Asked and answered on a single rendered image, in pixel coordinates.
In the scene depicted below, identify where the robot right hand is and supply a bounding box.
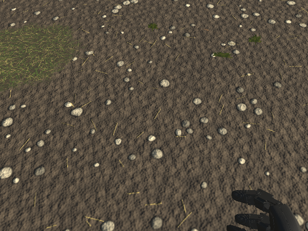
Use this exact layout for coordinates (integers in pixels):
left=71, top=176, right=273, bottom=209
left=226, top=189, right=305, bottom=231

